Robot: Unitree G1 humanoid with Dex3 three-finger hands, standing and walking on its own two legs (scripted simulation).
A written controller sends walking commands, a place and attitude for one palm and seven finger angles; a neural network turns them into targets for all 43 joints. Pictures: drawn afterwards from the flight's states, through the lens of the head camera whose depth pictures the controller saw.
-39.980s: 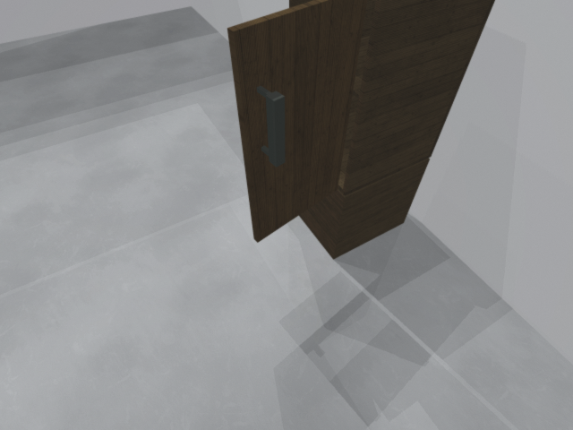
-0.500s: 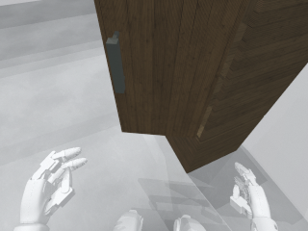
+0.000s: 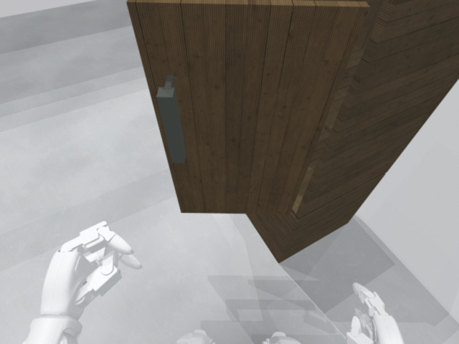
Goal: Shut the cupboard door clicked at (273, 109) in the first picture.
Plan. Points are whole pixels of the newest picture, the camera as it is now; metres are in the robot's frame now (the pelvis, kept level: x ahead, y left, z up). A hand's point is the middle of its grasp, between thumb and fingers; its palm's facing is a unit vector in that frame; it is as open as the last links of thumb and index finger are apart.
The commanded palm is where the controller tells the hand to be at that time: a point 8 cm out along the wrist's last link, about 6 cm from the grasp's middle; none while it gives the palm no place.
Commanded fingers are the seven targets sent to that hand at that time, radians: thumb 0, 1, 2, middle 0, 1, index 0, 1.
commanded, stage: raise the hand and make a fist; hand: left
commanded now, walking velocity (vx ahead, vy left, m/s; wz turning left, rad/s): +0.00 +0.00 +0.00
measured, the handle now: (174, 121) +0.48 +0.14 +0.12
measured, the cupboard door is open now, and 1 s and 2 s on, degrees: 61 61 61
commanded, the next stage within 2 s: bring the fist close to the handle in 0.88 s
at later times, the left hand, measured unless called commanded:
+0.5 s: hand (98, 240) +0.24 +0.20 +0.12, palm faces +0.06 -1.00 -0.05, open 3.1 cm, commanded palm +0.21 +0.25 +0.12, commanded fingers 0.00 0.90 0.90 -1.30 -1.50 -1.30 -1.50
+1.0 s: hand (110, 249) +0.22 +0.18 +0.12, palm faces +0.07 -1.00 -0.04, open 3.1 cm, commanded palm +0.20 +0.23 +0.12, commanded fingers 0.00 0.90 0.90 -1.30 -1.50 -1.30 -1.50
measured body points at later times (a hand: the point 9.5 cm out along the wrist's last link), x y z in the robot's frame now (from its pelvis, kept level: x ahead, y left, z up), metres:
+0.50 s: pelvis +0.01 +0.01 +0.02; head +0.03 +0.00 +0.47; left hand +0.23 +0.25 +0.12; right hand +0.19 -0.21 -0.05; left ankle +0.00 +0.09 -0.68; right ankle +0.02 -0.10 -0.68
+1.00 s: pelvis +0.00 -0.01 +0.03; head +0.01 -0.02 +0.48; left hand +0.22 +0.23 +0.13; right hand +0.18 -0.24 -0.04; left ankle +0.00 +0.09 -0.68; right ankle +0.02 -0.11 -0.68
